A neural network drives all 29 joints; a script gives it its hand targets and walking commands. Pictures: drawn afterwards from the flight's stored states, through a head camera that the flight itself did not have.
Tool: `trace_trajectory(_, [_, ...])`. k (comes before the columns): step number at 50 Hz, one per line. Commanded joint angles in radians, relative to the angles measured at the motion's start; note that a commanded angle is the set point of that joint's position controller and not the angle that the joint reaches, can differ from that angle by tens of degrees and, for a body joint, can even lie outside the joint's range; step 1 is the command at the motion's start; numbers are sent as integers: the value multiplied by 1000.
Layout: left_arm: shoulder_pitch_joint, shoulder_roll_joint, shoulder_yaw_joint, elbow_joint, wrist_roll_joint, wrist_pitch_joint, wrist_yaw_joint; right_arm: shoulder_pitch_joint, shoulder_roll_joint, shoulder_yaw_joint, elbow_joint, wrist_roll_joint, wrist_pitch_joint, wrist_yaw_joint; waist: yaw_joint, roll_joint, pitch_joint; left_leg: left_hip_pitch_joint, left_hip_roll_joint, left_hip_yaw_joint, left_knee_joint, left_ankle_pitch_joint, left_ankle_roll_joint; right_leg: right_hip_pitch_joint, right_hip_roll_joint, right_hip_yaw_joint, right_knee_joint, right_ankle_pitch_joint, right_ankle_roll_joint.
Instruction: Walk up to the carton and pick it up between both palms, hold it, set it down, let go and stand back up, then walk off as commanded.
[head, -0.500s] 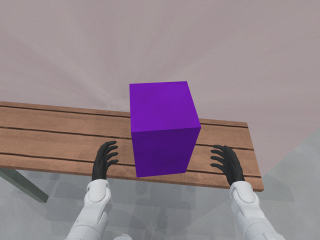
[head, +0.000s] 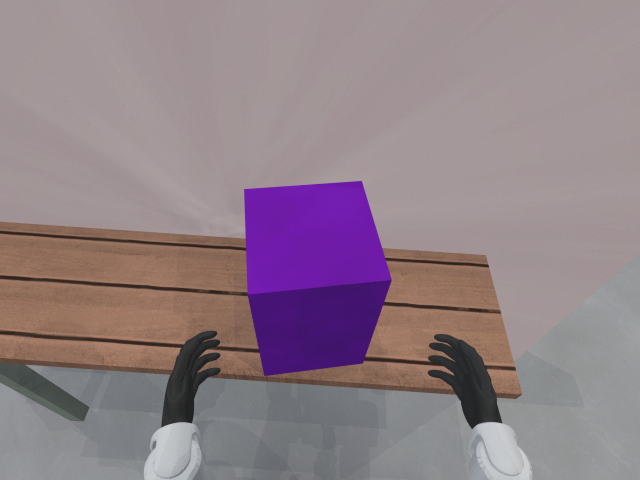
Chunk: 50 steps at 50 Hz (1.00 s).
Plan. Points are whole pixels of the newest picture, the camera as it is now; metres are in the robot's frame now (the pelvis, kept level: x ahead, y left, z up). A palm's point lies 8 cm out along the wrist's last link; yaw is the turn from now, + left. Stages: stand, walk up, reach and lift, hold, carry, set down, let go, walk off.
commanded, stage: set down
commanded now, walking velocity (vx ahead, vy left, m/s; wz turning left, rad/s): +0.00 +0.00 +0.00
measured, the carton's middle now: (309, 285) +0.39 +0.03 -0.05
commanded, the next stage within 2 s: none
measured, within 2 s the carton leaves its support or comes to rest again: neither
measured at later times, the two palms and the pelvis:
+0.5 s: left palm (168, 434) +0.17 +0.19 -0.05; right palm (492, 449) +0.17 -0.20 -0.05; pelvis +0.01 +0.00 +0.00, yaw -1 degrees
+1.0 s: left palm (144, 435) +0.17 +0.22 -0.05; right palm (485, 453) +0.17 -0.19 -0.06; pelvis +0.02 +0.02 +0.01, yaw -2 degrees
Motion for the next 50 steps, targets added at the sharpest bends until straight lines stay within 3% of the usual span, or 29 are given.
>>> trace_trajectory(1, [-63,7,-14,-226,16,-56,-7,-71,-90,-23,-164,20,-74,12,-2,17,-279,230,-60,34,-32,311,2,77,-3,72,-130,282,9])
trace_trajectory(10, [77,5,2,-248,46,-15,-16,62,-98,-15,-216,13,-65,18,4,-7,-117,303,-63,35,-71,294,14,53,-2,73,-179,256,7])
trace_trajectory(23, [40,84,20,-301,-1,74,-31,72,-91,-34,-323,-43,35,-4,7,-24,-54,285,-67,71,-103,151,43,24,-35,88,-217,141,9])
trace_trajectory(31, [78,101,16,-288,3,145,-46,115,-90,-41,-309,-50,97,0,-2,15,-65,338,-62,63,-115,213,34,27,-25,70,-242,179,1])
trace_trajectory(41, [96,131,17,-309,21,202,-39,117,-122,-88,-303,-78,141,11,1,17,-43,370,-52,52,-133,243,21,25,4,43,-262,161,-8])
trace_trajectory(50, [114,167,22,-341,10,233,-46,139,-124,-92,-345,-93,160,11,-2,13,-88,386,-55,61,-117,309,22,36,3,45,-257,237,0])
